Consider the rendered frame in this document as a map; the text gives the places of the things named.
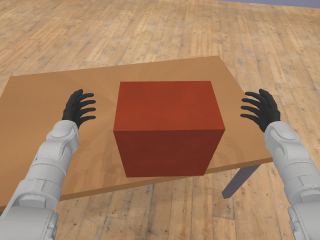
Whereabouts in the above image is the robot right hand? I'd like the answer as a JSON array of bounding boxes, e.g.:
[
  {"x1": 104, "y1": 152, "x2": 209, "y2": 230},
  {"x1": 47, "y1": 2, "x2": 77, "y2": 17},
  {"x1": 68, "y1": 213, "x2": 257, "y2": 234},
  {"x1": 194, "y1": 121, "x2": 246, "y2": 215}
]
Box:
[{"x1": 240, "y1": 88, "x2": 281, "y2": 133}]

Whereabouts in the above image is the robot left hand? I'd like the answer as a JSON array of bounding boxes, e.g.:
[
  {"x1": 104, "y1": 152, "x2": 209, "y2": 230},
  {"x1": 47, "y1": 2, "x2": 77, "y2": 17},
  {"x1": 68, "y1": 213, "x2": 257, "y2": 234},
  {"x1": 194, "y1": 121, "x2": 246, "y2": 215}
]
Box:
[{"x1": 62, "y1": 89, "x2": 96, "y2": 129}]

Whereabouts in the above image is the left robot forearm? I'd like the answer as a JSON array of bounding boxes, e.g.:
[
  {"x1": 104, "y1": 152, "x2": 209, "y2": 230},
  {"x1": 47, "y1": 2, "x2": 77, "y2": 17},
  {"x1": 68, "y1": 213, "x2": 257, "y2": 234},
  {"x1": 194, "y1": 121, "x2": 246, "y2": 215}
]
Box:
[{"x1": 0, "y1": 120, "x2": 79, "y2": 225}]

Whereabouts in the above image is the right robot forearm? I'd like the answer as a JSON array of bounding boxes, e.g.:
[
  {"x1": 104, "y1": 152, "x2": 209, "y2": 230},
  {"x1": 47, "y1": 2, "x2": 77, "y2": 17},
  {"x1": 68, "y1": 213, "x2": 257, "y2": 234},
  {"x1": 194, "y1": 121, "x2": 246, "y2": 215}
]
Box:
[{"x1": 263, "y1": 121, "x2": 320, "y2": 205}]

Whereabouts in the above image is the carton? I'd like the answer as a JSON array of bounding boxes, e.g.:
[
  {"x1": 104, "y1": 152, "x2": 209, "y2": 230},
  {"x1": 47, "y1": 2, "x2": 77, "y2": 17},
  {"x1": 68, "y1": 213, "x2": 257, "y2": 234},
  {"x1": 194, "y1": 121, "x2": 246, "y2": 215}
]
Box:
[{"x1": 113, "y1": 81, "x2": 226, "y2": 178}]

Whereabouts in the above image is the table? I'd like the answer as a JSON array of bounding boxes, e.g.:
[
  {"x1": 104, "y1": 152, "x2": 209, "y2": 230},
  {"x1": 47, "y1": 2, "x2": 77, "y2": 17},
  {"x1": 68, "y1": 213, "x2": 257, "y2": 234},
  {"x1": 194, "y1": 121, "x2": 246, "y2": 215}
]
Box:
[{"x1": 0, "y1": 55, "x2": 273, "y2": 216}]

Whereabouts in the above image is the robot right upper arm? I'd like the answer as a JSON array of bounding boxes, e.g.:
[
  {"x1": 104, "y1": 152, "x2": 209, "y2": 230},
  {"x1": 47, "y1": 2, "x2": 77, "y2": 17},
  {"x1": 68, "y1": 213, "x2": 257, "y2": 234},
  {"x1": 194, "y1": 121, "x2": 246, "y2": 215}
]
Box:
[{"x1": 287, "y1": 200, "x2": 320, "y2": 240}]

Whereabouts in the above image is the robot left upper arm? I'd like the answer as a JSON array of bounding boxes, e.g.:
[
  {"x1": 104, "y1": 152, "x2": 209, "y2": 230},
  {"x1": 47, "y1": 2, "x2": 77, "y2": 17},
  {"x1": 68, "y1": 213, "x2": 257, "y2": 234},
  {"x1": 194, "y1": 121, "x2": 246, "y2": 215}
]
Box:
[{"x1": 0, "y1": 205, "x2": 59, "y2": 240}]

